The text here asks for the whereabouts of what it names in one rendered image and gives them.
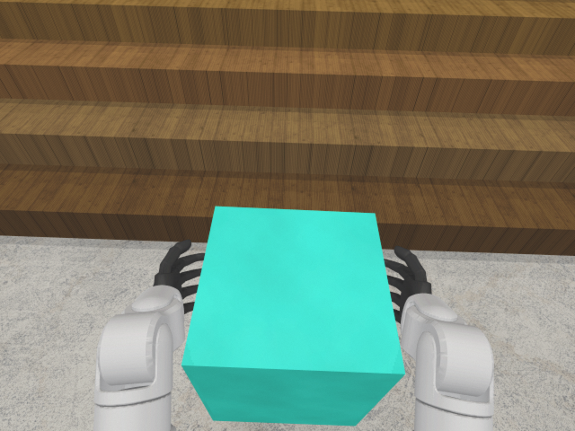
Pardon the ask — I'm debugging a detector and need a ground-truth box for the robot right forearm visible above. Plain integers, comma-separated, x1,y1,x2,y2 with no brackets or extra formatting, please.
401,294,494,431

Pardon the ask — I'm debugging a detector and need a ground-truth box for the robot right hand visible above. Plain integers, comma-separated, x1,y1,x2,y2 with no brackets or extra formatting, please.
384,246,432,324

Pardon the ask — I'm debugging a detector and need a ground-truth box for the robot left hand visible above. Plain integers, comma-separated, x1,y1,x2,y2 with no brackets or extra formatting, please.
153,240,205,314

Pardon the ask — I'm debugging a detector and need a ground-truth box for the robot left forearm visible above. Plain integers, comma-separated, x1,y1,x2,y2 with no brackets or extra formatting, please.
93,286,185,431

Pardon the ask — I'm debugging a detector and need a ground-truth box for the carton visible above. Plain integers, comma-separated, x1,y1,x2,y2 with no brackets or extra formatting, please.
181,207,405,426

